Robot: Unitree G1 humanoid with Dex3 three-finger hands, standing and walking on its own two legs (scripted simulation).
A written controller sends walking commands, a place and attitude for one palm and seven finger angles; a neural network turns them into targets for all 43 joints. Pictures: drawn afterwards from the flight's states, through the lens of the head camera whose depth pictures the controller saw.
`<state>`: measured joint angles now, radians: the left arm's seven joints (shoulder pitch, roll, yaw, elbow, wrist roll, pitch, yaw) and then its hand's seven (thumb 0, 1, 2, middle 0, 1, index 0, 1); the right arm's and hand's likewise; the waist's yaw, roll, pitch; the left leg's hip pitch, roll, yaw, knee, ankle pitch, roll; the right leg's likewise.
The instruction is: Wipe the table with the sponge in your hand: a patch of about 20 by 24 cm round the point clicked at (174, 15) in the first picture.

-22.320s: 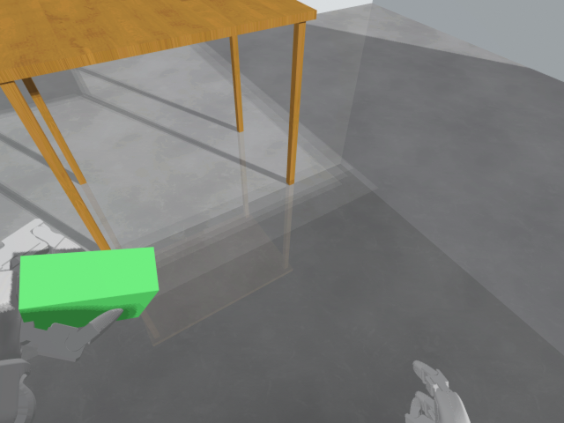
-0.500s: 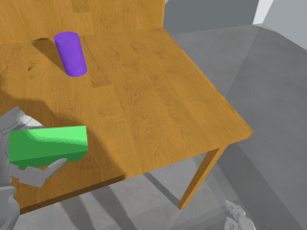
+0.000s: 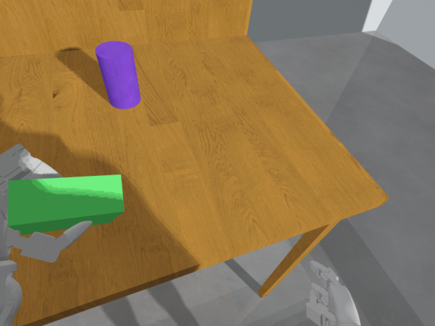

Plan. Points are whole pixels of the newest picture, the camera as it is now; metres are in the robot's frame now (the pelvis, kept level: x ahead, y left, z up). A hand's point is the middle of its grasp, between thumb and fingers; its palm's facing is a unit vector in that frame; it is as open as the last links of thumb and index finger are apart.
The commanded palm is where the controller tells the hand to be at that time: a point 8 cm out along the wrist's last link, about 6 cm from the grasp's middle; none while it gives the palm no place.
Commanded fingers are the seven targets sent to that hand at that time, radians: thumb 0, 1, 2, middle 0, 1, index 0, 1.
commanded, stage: come to a stop and stand still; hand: left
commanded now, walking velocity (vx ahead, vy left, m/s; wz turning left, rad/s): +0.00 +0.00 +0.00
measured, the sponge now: (84, 204) +0.23 +0.22 +0.15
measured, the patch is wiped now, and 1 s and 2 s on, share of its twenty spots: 0.05 0.05 0.05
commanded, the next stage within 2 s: look again from close up in 0.04 s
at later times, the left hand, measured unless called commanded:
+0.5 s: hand (46, 217) +0.20 +0.24 +0.17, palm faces +0.43 -0.82 -0.38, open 9.2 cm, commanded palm +0.14 +0.27 +0.18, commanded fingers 0.00 0.10 1.30 -1.20 -1.60 -1.20 -1.60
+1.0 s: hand (13, 213) +0.19 +0.26 +0.20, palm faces +0.48 -0.56 -0.67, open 9.2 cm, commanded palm +0.15 +0.26 +0.22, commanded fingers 0.00 0.10 1.30 -1.20 -1.60 -1.20 -1.60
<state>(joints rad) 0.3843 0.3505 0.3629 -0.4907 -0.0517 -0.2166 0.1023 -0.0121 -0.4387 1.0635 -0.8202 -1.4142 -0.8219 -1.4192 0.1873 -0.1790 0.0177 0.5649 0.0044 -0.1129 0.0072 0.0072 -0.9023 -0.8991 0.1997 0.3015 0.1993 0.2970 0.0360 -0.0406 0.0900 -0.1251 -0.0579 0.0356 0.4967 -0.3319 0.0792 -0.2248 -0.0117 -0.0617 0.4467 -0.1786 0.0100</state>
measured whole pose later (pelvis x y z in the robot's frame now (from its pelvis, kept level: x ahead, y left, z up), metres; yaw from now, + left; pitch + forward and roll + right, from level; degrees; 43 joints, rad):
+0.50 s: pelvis -0.02 -0.02 +0.00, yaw +2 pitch -3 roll -1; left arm 0.37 0.39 0.35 -0.48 -0.03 -0.21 0.12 0.00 -0.44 1.06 -0.81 -1.42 -0.82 -1.43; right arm 0.24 -0.20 0.03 0.56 0.02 -0.10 -0.04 0.01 -0.90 -0.90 0.20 0.30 0.20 0.30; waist 0.03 -0.01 0.09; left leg -0.16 -0.05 0.00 0.51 -0.31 0.06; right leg -0.24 0.00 -0.08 0.45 -0.17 0.01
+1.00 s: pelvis -0.04 -0.07 -0.02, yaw +3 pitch -2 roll +1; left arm 0.09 0.63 0.40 -0.24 0.09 0.17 -0.01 0.00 -0.44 1.06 -0.82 -1.41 -0.83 -1.41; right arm 0.14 -0.29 0.03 0.58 0.03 0.00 -0.09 0.01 -0.90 -0.90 0.20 0.30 0.20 0.30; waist 0.09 0.05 0.01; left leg -0.28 -0.03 -0.03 0.67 -0.35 0.00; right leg -0.38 0.03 -0.09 0.65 -0.24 -0.07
